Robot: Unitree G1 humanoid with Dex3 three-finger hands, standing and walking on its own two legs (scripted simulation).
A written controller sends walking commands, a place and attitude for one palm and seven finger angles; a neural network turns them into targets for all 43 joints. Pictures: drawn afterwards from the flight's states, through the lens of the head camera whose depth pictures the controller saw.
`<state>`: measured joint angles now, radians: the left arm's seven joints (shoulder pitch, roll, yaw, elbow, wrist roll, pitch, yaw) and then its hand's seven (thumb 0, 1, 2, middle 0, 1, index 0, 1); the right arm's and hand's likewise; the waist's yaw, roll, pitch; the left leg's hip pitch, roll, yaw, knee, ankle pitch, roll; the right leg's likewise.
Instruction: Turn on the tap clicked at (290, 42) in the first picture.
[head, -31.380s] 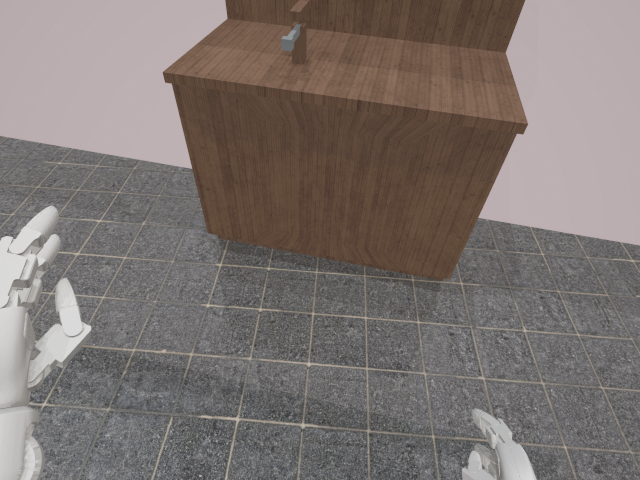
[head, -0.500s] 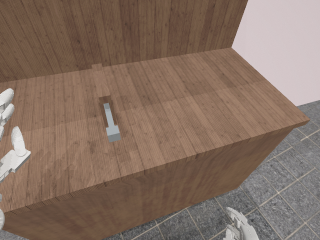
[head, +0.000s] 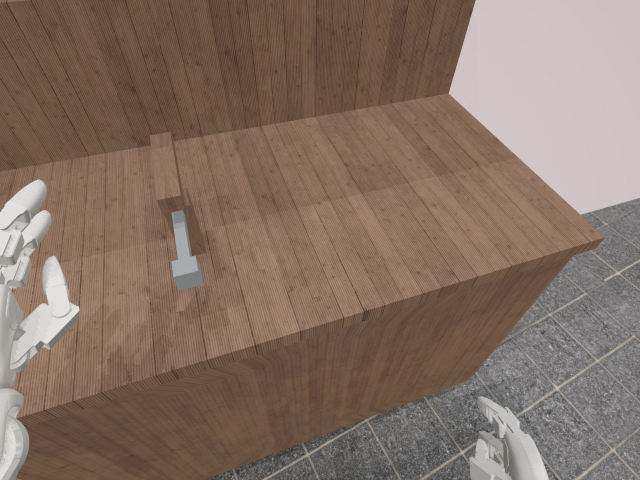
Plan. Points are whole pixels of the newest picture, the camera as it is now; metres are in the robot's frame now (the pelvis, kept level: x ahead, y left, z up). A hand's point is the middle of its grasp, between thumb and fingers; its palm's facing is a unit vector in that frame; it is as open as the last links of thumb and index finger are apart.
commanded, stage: shuffle to correct the standing spot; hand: left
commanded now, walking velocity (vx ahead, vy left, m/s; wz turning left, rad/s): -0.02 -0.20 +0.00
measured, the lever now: (187, 273) +0.32 +0.19 +0.09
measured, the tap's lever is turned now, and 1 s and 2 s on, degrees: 0 0 0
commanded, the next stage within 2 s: come to a stop and stand still in 1.68 s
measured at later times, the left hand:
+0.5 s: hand (95, 327) +0.21 +0.22 +0.16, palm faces +0.35 -0.85 -0.40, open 7.4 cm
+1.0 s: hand (108, 345) +0.20 +0.21 +0.16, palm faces +0.35 -0.83 -0.42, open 7.4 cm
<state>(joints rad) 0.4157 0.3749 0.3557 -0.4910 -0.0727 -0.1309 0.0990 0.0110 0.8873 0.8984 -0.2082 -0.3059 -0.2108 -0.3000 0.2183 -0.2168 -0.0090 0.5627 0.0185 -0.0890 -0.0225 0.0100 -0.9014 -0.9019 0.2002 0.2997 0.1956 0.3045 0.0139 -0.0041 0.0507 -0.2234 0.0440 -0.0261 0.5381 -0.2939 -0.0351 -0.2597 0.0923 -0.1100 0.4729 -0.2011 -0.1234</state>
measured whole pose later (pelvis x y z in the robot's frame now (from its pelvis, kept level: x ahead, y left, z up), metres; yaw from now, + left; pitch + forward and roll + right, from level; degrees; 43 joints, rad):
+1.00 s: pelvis -0.02 -0.04 +0.00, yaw +1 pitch -1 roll +1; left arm 0.46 0.41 0.37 -0.51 -0.07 -0.10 0.10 0.01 0.89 0.90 -0.21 -0.31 -0.21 -0.30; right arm 0.23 -0.18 0.00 0.56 0.00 -0.06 -0.02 0.01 -0.90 -0.90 0.20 0.30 0.20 0.30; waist 0.01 -0.05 0.08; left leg -0.19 0.05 0.05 0.47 -0.25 -0.03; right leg -0.34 0.09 -0.10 0.64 -0.27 0.03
